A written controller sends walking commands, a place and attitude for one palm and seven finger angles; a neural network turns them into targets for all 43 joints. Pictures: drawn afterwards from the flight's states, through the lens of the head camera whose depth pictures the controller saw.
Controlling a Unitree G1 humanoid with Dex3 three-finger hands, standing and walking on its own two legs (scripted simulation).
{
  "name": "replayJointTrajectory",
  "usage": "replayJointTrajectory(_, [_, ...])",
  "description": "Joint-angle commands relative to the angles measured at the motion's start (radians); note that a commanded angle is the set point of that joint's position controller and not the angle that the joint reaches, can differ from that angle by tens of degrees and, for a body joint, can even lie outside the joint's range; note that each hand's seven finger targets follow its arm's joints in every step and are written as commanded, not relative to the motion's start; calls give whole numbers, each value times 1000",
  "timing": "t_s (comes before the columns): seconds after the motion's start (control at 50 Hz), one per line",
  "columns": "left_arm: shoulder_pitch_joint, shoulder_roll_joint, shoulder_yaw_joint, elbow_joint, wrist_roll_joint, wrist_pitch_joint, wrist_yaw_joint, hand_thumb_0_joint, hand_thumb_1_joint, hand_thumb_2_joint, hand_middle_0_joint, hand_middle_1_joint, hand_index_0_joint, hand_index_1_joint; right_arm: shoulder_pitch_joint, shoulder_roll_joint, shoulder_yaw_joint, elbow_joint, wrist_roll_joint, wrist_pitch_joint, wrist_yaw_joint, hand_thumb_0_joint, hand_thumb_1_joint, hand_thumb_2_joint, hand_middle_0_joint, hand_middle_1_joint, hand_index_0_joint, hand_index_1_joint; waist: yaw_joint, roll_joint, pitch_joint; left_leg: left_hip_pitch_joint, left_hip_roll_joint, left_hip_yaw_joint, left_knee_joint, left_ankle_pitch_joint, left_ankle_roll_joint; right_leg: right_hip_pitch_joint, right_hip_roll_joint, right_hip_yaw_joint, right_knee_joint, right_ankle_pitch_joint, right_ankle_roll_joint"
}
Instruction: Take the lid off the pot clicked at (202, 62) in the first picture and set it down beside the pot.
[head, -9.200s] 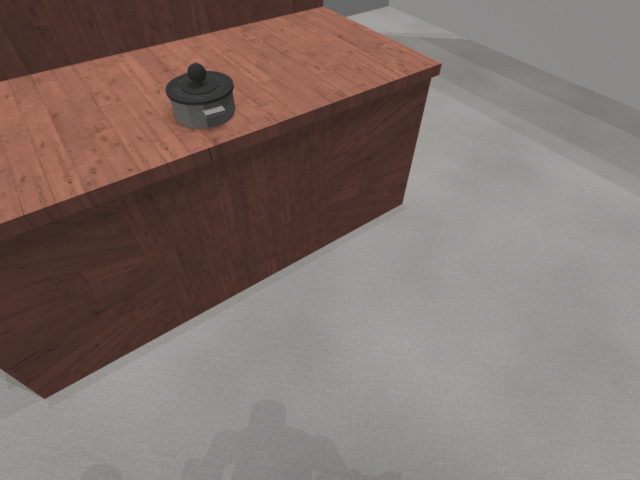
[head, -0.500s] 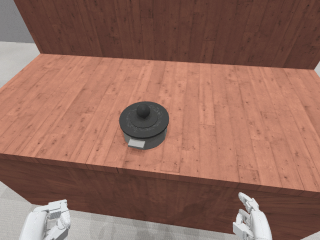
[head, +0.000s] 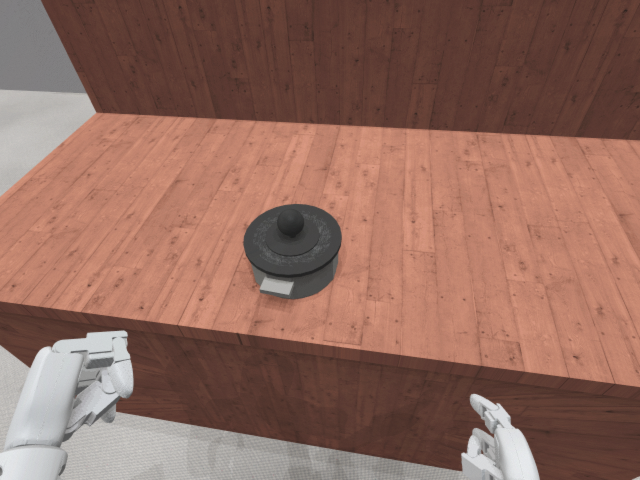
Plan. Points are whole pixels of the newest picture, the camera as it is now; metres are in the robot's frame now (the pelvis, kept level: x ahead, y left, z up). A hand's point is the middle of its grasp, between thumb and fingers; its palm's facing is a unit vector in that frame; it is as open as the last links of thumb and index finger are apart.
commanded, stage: reach forward and open the fingers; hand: left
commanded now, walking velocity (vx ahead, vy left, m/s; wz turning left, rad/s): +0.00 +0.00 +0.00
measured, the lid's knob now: (290, 222) +0.51 +0.13 +0.02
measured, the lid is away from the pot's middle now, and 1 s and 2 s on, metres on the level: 0.00 0.00 0.00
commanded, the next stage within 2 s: move the open hand above the knob in 1.04 s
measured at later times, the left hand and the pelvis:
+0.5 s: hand (101, 375) +0.19 +0.27 +0.09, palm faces -0.26 -0.06 -0.96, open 4.8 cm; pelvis -0.03 +0.01 +0.00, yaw +1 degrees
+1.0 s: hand (106, 328) +0.24 +0.28 +0.10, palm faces -0.19 -0.05 -0.98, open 10.1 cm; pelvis -0.04 +0.03 +0.00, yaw +1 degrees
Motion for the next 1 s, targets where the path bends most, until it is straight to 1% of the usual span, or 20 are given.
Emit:
replayJointTrajectory(0.0, [-19,288,69,-207,427,67,44,0,812,875,-1204,-1445,-1204,-1445,-182,-127,-45,-200,-8,55,29,0,-900,-900,200,300,200,300,14,58,-83,43,-4,24,12,278,34,-198,27,-2,-2,258,-35])
replayJointTrajectory(0.06, [-90,408,90,-168,595,110,9,0,716,921,-1167,-1337,-1167,-1337,-225,-149,-46,-204,0,122,46,0,-900,-900,200,300,200,300,15,-6,-140,27,-14,17,29,213,36,-190,21,32,-2,231,-29])
replayJointTrajectory(0.12, [-166,464,76,-139,648,116,-60,0,614,981,-1171,-1145,-1171,-1145,-245,-150,-43,-204,18,133,47,0,-900,-900,200,300,200,300,2,-11,-199,52,-24,-2,37,204,49,-163,9,37,-12,265,-14])
replayJointTrajectory(0.2, [-236,471,34,-57,594,82,-197,0,484,1051,-1125,-1003,-1125,-1003,-234,-151,-51,-197,38,122,36,0,-900,-900,200,300,200,300,-34,-72,-147,39,-36,-10,36,200,66,-163,3,26,-28,343,8])
replayJointTrajectory(0.22, [-273,535,77,-50,590,65,-228,0,453,1065,-1113,-968,-1113,-968,-225,-162,-48,-185,34,125,31,0,-900,-900,200,300,200,300,-28,-88,-146,46,-42,-13,35,207,68,-178,-1,28,-43,360,16])
replayJointTrajectory(0.24, [-285,517,51,-51,572,52,-252,0,423,1078,-1100,-932,-1100,-932,-220,-158,-54,-194,37,124,24,0,-900,-900,200,300,200,300,-41,-71,-134,49,-40,-11,31,198,70,-170,-3,29,-46,360,18])
replayJointTrajectory(0.28, [-382,606,125,-86,584,10,-281,0,364,1097,-1075,-861,-1075,-861,-247,-165,-45,-198,34,111,18,0,-900,-900,200,300,200,300,-30,-28,-150,87,-42,-18,32,230,68,-175,1,31,-60,378,10])
replayJointTrajectory(0.3, [-367,544,79,-50,574,-10,-290,0,336,1104,-1062,-826,-1062,-826,-211,-146,-44,-199,31,110,16,0,-900,-900,200,300,200,300,-36,-33,-148,83,-44,-18,25,234,70,-161,1,8,-54,360,12])
replayJointTrajectory(0.38, [-382,563,129,14,582,-49,-284,0,227,1125,-1009,-684,-1009,-684,-218,-159,-54,-183,31,115,31,0,-900,-900,200,300,200,300,-17,-13,-129,113,-41,-26,9,246,60,-184,13,5,-84,330,-3])
replayJointTrajectory(0.4, [-397,498,64,34,575,-51,-282,0,199,1130,-996,-649,-996,-649,-192,-150,-55,-185,32,120,38,0,-900,-900,200,300,200,300,-31,-22,-122,97,-41,-22,-2,222,60,-176,8,-9,-81,297,1])
replayJointTrajectory(0.44, [-447,493,45,15,577,-48,-269,0,143,1143,-969,-578,-969,-578,-202,-156,-62,-187,34,127,46,0,-900,-900,200,300,200,300,-31,-1,-125,111,-35,-27,-22,207,57,-178,10,-10,-91,259,-2])
replayJointTrajectory(0.48, [-502,577,108,9,610,-41,-257,0,86,1159,-943,-507,-943,-507,-232,-166,-58,-182,34,123,52,0,-900,-900,200,300,200,300,-14,3,-150,124,-35,-32,-27,203,58,-170,18,2,-94,249,-11])
replayJointTrajectory(0.5, [-533,512,38,15,606,-39,-257,0,57,1168,-931,-471,-931,-471,-220,-154,-56,-185,35,125,54,0,-900,-900,200,300,200,300,-29,13,-166,120,-35,-30,-38,197,57,-147,16,-10,-86,228,-9])
replayJointTrajectory(0.58, [-574,590,100,32,633,-20,-249,0,-61,1210,-881,-329,-881,-329,-234,-167,-56,-173,33,126,65,0,-900,-900,200,300,200,300,-7,36,-192,140,-32,-45,-50,226,54,-133,25,-2,-86,245,-21])
replayJointTrajectory(0.6, [-585,512,25,46,622,-15,-255,0,-91,1222,-868,-294,-868,-294,-222,-156,-56,-175,35,130,69,0,-900,-900,200,300,200,300,-23,19,-193,135,-29,-41,-57,231,54,-126,22,-17,-79,239,-17])
replayJointTrajectory(0.72, [-679,517,-1,89,629,9,-277,0,-276,1301,-795,-81,-795,-81,-220,-168,-53,-165,39,143,78,0,-900,-900,200,300,200,300,-27,1,-190,140,-22,-58,-87,187,48,-155,30,-24,-93,180,-16])
replayJointTrajectory(0.78, [-754,560,23,61,640,9,-277,0,-280,1312,-797,-81,-797,-81,-244,-169,-50,-175,41,139,79,0,-900,-900,200,300,200,300,-24,46,-190,145,-21,-67,-92,157,48,-149,37,-14,-87,158,-26])
replayJointTrajectory(0.8, [-769,512,-26,82,636,6,-279,0,-281,1314,-797,-81,-797,-81,-231,-157,-48,-172,39,138,76,0,-900,-900,200,300,200,300,-32,41,-202,144,-21,-68,-98,155,47,-143,34,-26,-85,141,-24])
replayJointTrajectory(0.88, [-810,561,19,98,648,12,-276,0,-285,1323,-798,-81,-798,-81,-236,-166,-50,-168,40,139,78,0,-900,-900,200,300,200,300,-23,51,-207,153,-18,-78,-97,157,44,-149,40,-18,-81,152,-30])
replayJointTrajectory(0.98, [-856,535,-17,146,654,38,-286,0,-291,1339,-800,-81,-800,-81,-233,-170,-49,-165,43,146,85,0,-900,-900,200,300,200,300,-32,42,-197,146,-20,-77,-97,146,42,-162,42,-19,-80,148,-31])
